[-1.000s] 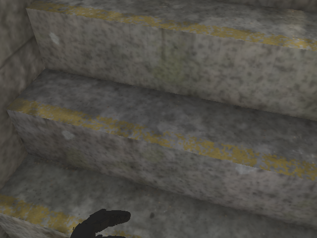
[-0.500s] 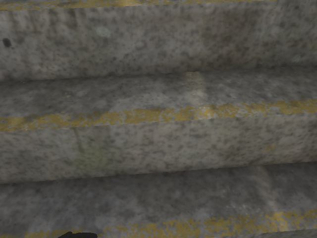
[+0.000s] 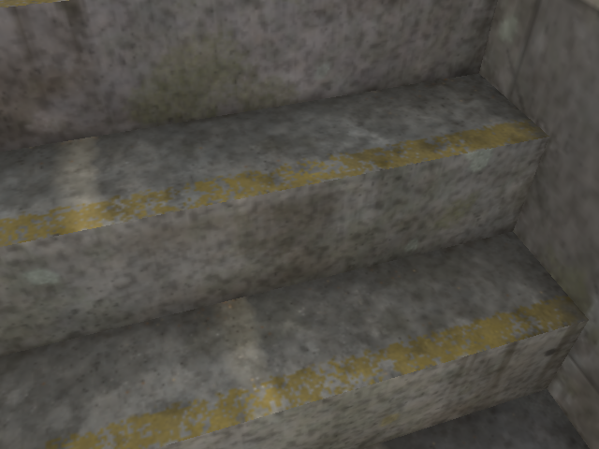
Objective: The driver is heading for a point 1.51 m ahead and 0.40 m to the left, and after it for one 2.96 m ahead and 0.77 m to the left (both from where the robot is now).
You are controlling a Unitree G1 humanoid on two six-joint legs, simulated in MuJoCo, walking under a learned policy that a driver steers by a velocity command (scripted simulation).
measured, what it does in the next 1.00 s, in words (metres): climbs, turning left: left foot 0.22 m higher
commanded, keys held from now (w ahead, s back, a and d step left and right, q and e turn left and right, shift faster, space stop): q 0.52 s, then w+q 0.28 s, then w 0.04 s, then w+e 0.16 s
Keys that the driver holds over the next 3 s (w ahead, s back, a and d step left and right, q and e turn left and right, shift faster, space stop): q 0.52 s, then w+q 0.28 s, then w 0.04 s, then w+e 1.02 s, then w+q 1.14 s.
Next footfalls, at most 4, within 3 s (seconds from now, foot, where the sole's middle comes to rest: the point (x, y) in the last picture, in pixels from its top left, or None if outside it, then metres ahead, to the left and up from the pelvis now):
0.38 left None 0.22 0.20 -0.50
1.12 right None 0.32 -0.02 -0.50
1.48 left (70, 415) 0.44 0.32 -0.28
2.04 right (343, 186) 0.67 -0.08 -0.06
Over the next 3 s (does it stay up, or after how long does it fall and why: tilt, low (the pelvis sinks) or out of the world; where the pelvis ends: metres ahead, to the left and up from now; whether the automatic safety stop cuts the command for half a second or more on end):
stays up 0.72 0.02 0.71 its command is cut before an obstacle after 2.1 s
